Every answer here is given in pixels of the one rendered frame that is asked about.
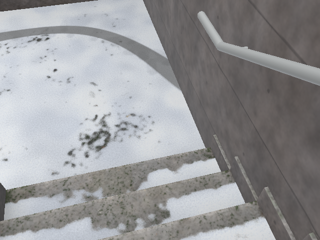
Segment stairs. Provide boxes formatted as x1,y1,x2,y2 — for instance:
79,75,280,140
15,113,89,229
0,147,276,240

